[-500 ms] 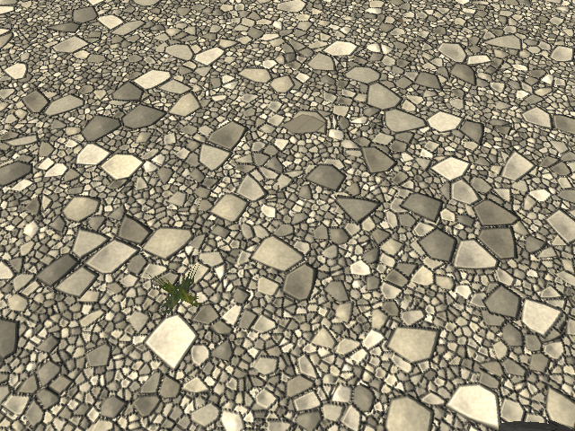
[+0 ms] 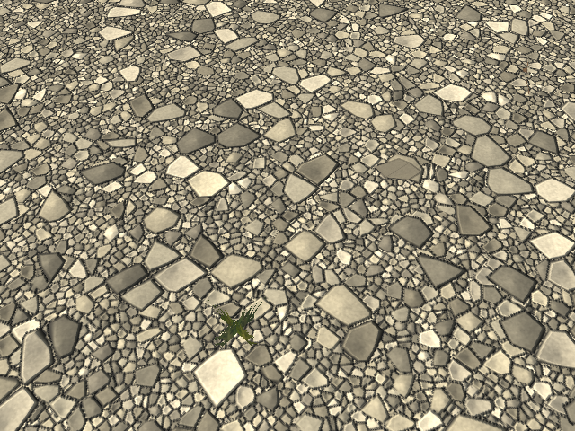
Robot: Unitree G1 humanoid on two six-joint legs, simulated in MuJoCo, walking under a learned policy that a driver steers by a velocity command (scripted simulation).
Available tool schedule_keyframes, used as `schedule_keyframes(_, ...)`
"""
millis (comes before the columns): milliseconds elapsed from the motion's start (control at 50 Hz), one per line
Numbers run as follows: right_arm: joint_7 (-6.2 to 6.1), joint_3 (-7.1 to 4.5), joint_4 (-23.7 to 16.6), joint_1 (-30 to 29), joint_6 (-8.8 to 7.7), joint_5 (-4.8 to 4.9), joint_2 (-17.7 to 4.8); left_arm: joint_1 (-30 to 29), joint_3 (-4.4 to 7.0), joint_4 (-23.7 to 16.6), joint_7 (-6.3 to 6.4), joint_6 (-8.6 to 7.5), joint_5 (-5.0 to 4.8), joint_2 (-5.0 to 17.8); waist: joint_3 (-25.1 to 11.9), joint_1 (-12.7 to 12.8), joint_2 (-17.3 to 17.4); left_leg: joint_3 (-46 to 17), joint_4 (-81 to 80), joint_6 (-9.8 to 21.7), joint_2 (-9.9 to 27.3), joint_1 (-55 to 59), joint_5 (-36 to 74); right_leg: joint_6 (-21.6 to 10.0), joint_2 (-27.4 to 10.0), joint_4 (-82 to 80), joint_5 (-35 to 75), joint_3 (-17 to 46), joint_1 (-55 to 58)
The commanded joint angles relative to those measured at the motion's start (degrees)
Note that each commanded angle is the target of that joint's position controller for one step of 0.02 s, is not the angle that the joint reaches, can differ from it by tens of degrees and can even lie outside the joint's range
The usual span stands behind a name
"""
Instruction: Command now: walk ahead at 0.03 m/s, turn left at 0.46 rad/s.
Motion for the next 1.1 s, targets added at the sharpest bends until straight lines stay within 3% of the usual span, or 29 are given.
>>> schedule_keyframes(20, -0.07, -1.07, -6.0, 1.1, -1.04, -0.08, -4.5, 2.5, 3.81, -2.8, 0.01, -0.29, 2.90, 14.0, -5.3, -1.3, -19.8, 3.4, 15.7, -1.0, -1.3, -10.1, -23.6, -14.7, -23.1, -13.0, 24.2, 25.1, 12.2)
schedule_keyframes(40, -0.02, -2.33, -4.4, 2.8, -1.58, -1.02, -9.0, 1.4, 3.11, -4.2, -0.05, -0.35, 2.37, 10.6, -6.0, -0.2, -14.6, 1.9, 27.4, -3.3, 1.9, -11.1, -23.8, -17.9, -24.5, -12.4, 25.1, 25.3, 12.1)
schedule_keyframes(60, 0.04, -2.95, -2.6, 3.2, -1.38, -0.35, -10.0, -0.1, 2.52, -4.6, 0.09, -0.27, 1.60, 8.4, -5.6, -0.3, -10.0, 1.9, 32.0, -4.3, 2.2, -10.9, -20.3, -15.7, -21.1, -10.7, 24.9, 19.0, 11.7)
schedule_keyframes(80, -0.26, -2.75, -1.2, 3.8, -0.73, -0.25, -8.4, -1.4, 2.23, -4.8, 0.13, -0.07, 0.76, 7.4, -5.0, -0.8, -7.6, 2.4, 33.9, -5.5, 2.6, -11.0, -17.9, -13.2, -17.5, -9.5, 23.6, 14.3, 11.9)
schedule_keyframes(100, -0.42, -2.34, -1.2, 3.4, -0.21, -0.40, -7.0, -1.9, 1.96, -4.7, 0.19, 0.11, -0.14, 6.8, -4.2, -0.4, -7.8, 2.5, 35.0, -6.4, 2.9, -11.8, -15.8, -12.6, -16.5, -9.1, 24.2, 12.4, 12.3)
schedule_keyframes(140, -0.17, -1.17, -1.3, 2.2, 0.05, -0.06, -3.7, -1.4, 1.60, -4.0, 0.30, 0.72, 0.00, 6.2, -3.9, -0.1, -9.0, 5.2, 30.6, -7.5, 3.2, -8.7, -13.5, -12.1, -13.5, -9.4, 25.6, 7.6, 11.5)
schedule_keyframes(200, 0.24, 0.26, -2.2, -0.8, -0.26, -0.24, -0.8, -1.1, 1.67, -3.4, 0.38, 1.41, 0.18, 6.3, -5.6, 1.3, -12.4, 9.2, 14.9, -7.8, 6.4, -1.4, -13.3, -12.0, -12.3, -8.6, 25.4, 4.8, 12.8)
schedule_keyframes(240, 0.58, 0.25, -2.2, -1.7, -0.38, 0.05, -1.4, 0.9, 2.08, -2.6, 0.21, 1.82, -0.10, 7.9, -5.9, 2.8, -14.2, 11.1, 6.5, -7.3, 6.9, 2.8, -11.8, -12.9, -13.4, -8.4, 24.7, 6.2, 13.4)
schedule_keyframes(300, 0.90, -0.02, 0.1, 1.5, -0.61, -0.31, -2.0, 2.0, 1.59, -1.5, -0.08, 1.74, -1.28, 7.3, -4.4, 0.9, -11.9, 12.3, -14.0, -4.2, 6.5, 12.8, 3.5, -10.3, -12.1, -6.8, 19.2, 6.0, 10.0)
schedule_keyframes(320, 0.66, -0.13, -0.3, 1.5, -0.65, -0.95, -3.8, 4.1, 1.19, -0.7, -0.29, 1.08, -0.87, 6.5, -5.3, 1.5, -9.2, 8.1, -14.3, -2.4, 9.6, 18.7, 9.1, -6.9, -11.3, -6.4, 14.2, 5.6, 6.1)
schedule_keyframes(340, 0.10, -0.78, -0.8, 2.3, -0.51, -1.68, -7.9, 5.0, 0.41, -1.3, -0.88, 0.14, 1.01, 4.5, -7.9, 3.3, 1.0, 0.7, -10.9, 0.6, 17.3, 23.5, 22.5, -3.2, -7.3, -0.9, 5.9, 0.9, 2.2)
schedule_keyframes(360, 0.63, -0.12, 0.3, -0.4, -0.75, -2.26, -5.5, 4.5, -0.17, -1.2, -0.87, -0.27, 1.13, 2.1, -7.0, 4.6, 9.4, -0.4, -10.9, 4.8, 19.1, 14.4, 15.6, -0.1, -4.5, -3.9, -3.6, -2.8, 5.7)
schedule_keyframes(380, 1.22, 0.69, -0.7, -2.5, -1.32, -2.20, -1.9, 1.6, 0.17, -0.7, -0.68, -0.21, 1.53, 4.6, -4.5, 2.8, 5.9, 0.9, -11.9, 4.3, 16.4, 11.6, 7.1, 1.7, -4.4, -3.8, -0.8, -2.9, 7.9)
schedule_keyframes(400, 1.34, 0.91, 0.2, -1.7, -1.78, -2.55, -1.2, 0.1, 0.39, -0.4, -0.62, -0.13, 1.37, 4.9, -3.6, 2.0, 5.0, 2.1, -12.1, 2.6, 14.6, 10.8, 2.9, 2.0, -4.0, -3.8, 1.6, -3.2, 8.2)
schedule_keyframes(460, 1.19, 0.90, 1.5, -0.1, -2.92, -1.94, -2.4, 1.0, 0.54, 0.9, -0.04, 0.59, 0.78, 4.9, -0.3, 2.0, 4.5, 3.1, -12.0, 0.8, 13.1, 8.3, 2.9, 1.6, -4.3, -4.1, 4.3, -2.8, 8.6)
schedule_keyframes(700, 0.81, 1.39, 5.4, 1.6, -3.53, -1.47, -0.8, 2.9, 0.86, 7.7, 0.79, 0.89, 0.22, 4.6, -0.3, 1.8, -0.3, 4.9, -11.1, 0.5, 11.3, 9.1, 5.5, 2.0, -4.5, -5.0, 6.9, -2.8, 11.0)
schedule_keyframes(1100, 0.03, 1.82, 15.7, 5.0, -3.65, -0.97, -0.4, 4.1, 0.73, 16.7, 1.79, 1.77, -0.22, 3.6, 1.2, 1.7, -0.9, 8.0, -11.3, -0.6, 9.3, 9.7, 6.4, 1.2, -3.8, -6.0, 7.1, -3.5, 11.3)
Keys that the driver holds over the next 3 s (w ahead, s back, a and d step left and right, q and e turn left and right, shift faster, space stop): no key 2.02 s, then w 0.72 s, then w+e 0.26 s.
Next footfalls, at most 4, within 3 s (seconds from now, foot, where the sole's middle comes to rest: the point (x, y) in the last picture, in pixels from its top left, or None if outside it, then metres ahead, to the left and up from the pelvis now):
0.32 left None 0.02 0.13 -0.77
2.72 left None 0.44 0.14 -0.77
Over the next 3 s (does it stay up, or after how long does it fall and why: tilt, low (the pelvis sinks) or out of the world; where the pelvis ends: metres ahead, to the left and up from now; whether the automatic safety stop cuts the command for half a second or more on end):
stays up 0.42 0.05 0.02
